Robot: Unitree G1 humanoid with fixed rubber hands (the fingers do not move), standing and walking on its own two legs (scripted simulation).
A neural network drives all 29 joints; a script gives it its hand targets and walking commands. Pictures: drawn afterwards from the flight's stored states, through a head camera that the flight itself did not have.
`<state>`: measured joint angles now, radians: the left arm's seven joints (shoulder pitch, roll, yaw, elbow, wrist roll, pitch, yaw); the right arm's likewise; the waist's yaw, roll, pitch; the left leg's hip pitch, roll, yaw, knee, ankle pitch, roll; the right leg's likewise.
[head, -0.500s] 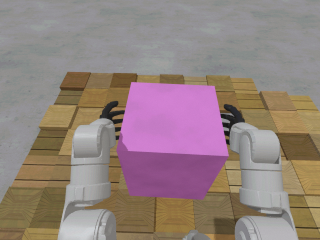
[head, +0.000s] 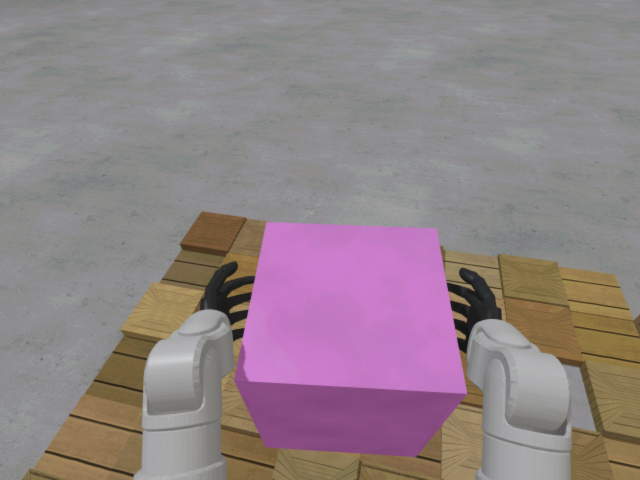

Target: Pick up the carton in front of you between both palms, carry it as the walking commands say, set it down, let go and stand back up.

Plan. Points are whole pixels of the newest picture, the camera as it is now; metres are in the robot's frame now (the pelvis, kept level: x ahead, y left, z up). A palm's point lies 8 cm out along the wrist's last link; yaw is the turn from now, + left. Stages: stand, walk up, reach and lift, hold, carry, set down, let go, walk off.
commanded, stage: carry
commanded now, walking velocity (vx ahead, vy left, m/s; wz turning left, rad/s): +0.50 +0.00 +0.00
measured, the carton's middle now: (344, 345) +0.31 +0.02 +0.02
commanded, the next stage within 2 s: none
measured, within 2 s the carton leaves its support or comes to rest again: neither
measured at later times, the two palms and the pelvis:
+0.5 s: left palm (297, 140) +0.70 +0.14 +0.10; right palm (459, 153) +0.68 -0.15 +0.10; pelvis +0.33 +0.01 -0.03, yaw -1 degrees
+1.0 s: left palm (322, 93) +1.04 +0.14 +0.04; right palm (438, 99) +1.03 -0.16 +0.04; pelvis +0.70 -0.01 -0.06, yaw -2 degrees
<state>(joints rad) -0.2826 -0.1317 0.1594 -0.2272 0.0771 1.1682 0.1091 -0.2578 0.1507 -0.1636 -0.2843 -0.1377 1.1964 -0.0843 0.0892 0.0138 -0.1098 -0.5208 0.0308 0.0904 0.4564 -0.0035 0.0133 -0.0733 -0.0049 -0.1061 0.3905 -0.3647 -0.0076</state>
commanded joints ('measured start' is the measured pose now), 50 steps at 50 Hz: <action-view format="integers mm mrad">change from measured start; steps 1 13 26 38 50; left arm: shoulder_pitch -633 -918 -1004 -981 -868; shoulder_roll -852 -864 -943 -1098 -828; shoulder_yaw -793 -600 -543 -684 -720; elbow -51 190 317 38 97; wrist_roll -448 -392 -393 -504 -448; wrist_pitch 21 24 29 -18 -39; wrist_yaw -291 -190 -207 -265 -254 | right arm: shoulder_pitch -555 -1028 -1086 -901 -851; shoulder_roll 796 864 968 1039 799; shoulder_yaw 722 669 589 657 722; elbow -3 201 335 141 135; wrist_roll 371 573 526 437 443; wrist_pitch -3 -14 -18 -63 -73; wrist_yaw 196 215 210 153 169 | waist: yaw -119 -132 -111 -48 -190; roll -96 76 119 -109 -116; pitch -286 -279 -292 -431 -420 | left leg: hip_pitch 440 543 701 -262 456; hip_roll -52 226 105 22 -106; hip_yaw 91 -281 -21 -40 128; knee -52 -163 161 721 -9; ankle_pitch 61 23 612 -347 46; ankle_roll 23 191 59 -4 80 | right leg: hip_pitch -80 -681 -261 319 51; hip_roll -116 -75 61 -249 -113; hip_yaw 13 88 -84 262 -39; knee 186 591 -16 11 468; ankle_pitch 540 144 516 773 1031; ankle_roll -42 -12 -87 -185 -66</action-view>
